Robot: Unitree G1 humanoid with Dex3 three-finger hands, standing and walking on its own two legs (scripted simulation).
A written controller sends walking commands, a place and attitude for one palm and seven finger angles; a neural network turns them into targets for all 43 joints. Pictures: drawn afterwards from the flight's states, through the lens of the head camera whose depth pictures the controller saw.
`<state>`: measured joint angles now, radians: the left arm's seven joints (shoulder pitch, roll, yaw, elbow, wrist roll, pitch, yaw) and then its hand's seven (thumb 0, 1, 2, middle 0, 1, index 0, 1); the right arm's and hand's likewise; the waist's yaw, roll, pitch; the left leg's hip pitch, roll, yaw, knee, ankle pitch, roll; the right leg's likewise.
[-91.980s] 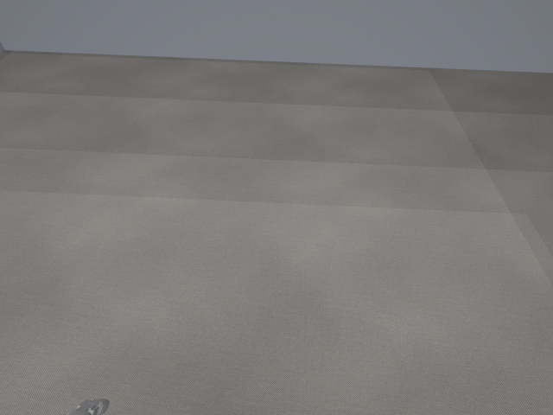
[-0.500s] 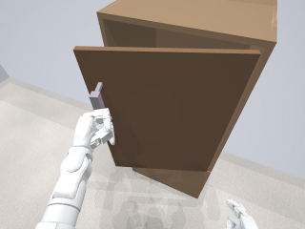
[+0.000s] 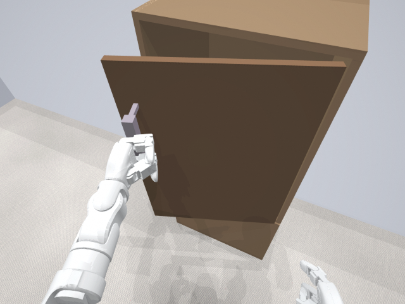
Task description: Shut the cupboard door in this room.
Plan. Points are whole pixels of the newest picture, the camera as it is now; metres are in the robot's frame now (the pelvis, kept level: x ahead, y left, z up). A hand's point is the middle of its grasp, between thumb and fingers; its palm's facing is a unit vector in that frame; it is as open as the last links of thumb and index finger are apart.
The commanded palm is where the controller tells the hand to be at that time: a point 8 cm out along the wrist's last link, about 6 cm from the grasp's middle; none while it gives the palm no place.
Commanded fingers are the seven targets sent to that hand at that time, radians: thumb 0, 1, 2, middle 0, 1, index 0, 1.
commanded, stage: push the door shut along its arc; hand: left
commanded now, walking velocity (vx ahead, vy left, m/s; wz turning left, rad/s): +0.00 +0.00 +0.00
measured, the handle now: (139, 139) +0.43 +0.16 +0.09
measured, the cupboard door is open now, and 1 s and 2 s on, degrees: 20 2 0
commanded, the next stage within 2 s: pull the fist back off the door in 1.52 s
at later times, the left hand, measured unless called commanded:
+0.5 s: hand (161, 139) +0.43 +0.11 +0.10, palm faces -0.23 -0.97 -0.04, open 3.1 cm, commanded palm +0.42 +0.15 +0.10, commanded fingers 0.00 0.90 0.90 -1.30 -1.50 -1.30 -1.50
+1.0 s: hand (184, 120) +0.49 +0.06 +0.10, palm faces -0.36 -0.93 -0.02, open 3.1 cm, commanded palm +0.49 +0.12 +0.10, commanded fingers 0.00 0.90 0.90 -1.30 -1.50 -1.30 -1.50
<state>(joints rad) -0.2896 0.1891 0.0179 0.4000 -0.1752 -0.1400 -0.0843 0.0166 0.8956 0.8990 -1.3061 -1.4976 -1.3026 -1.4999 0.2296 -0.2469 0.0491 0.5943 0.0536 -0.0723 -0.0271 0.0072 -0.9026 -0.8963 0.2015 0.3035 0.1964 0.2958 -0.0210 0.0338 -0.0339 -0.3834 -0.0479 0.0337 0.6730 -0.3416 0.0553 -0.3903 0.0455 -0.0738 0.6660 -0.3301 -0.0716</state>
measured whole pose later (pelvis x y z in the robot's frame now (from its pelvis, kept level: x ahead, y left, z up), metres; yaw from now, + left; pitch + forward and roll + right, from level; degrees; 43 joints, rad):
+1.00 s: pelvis +0.00 +0.02 -0.02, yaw -1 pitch +14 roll -1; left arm -0.99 0.31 0.13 1.18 -0.15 -0.31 -0.30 0.02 0.90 0.90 -1.30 -1.50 -1.30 -1.50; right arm 0.39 -0.29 0.02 0.68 0.03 -0.05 0.00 0.00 -0.90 -0.90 0.20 0.30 0.20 0.30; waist -0.17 0.03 -0.06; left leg -0.66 -0.05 0.06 0.80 -0.38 0.08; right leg -0.67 0.04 -0.06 0.78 -0.35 -0.05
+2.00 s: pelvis -0.02 +0.00 -0.04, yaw +0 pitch +18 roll -1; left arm -1.19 0.22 0.15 1.36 -0.01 -0.35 0.20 -0.02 0.90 1.02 -1.30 -1.50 -1.31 -1.50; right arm 0.40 -0.25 0.02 0.70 -0.04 -0.08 0.10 0.00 -0.90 -0.90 0.20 0.30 0.20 0.30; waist -0.21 0.05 -0.12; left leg -0.86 -0.04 0.02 0.93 -0.39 0.06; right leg -0.85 0.04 -0.10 0.89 -0.37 -0.07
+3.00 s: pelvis +0.01 +0.00 +0.00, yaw -1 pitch +3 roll +0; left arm -0.28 0.15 0.03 0.35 -0.17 -0.12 -0.01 0.02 0.90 0.90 -1.30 -1.50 -1.30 -1.50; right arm 0.28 -0.25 0.02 0.59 0.07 0.02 0.00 0.01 -0.90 -0.90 0.20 0.30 0.19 0.30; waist -0.01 0.05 -0.06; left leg -0.36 -0.03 0.04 0.64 -0.34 0.05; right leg -0.37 0.07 -0.05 0.63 -0.32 -0.08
